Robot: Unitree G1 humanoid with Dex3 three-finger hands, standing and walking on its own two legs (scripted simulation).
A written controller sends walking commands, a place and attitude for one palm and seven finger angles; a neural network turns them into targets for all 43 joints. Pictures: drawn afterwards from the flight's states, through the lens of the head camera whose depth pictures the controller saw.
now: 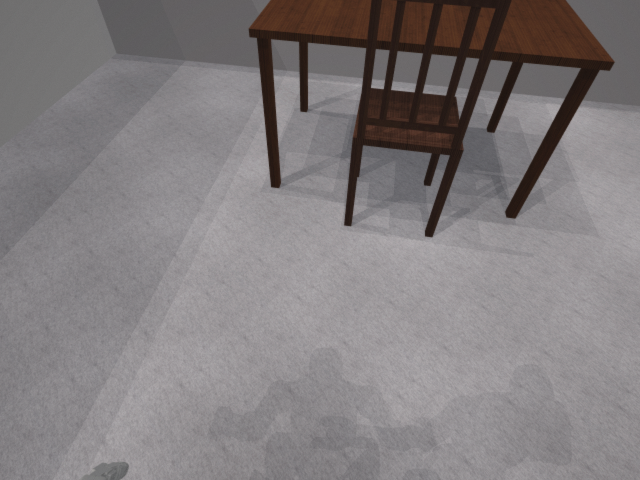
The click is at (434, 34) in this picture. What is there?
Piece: chair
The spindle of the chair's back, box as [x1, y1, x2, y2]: [409, 4, 442, 122]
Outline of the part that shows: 442,4 433,5 409,116 409,121 415,122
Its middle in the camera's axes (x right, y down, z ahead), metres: +0.31 -0.52 +1.18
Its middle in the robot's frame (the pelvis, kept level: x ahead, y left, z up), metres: +1.24 -0.25 -0.05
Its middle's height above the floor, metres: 0.72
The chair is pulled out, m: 0.00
